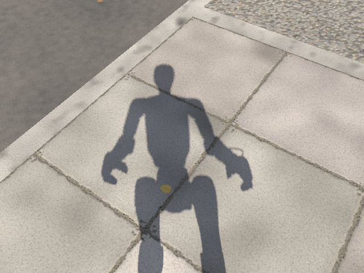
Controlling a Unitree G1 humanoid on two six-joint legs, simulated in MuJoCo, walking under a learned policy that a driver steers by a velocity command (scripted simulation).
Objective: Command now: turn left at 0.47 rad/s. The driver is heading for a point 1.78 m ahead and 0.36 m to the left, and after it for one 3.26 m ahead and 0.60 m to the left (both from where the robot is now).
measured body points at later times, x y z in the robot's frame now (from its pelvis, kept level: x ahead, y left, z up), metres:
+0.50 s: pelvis +0.00 +0.02 +0.00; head +0.04 +0.03 +0.45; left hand +0.03 +0.34 -0.11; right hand +0.26 -0.18 -0.08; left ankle -0.03 +0.13 -0.73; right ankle +0.00 -0.11 -0.73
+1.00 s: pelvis +0.10 +0.04 +0.00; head +0.11 +0.03 +0.45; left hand +0.14 +0.36 -0.08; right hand +0.30 -0.18 -0.11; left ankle -0.03 +0.13 -0.73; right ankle +0.18 -0.04 -0.73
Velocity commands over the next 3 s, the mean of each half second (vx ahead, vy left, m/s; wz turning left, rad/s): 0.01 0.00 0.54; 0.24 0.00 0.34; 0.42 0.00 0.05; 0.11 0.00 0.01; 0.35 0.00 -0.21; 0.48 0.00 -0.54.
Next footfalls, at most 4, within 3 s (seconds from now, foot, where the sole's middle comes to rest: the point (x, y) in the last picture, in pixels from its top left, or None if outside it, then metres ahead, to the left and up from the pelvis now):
0.50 left None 0.01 0.14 -0.77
0.98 right None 0.22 -0.03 -0.77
1.46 left None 0.41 0.34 -0.77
1.82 right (161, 255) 0.52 0.12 -0.77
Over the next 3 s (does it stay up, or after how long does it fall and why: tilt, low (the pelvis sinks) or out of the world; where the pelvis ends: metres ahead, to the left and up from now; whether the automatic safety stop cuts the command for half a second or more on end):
stays up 0.84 0.31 0.01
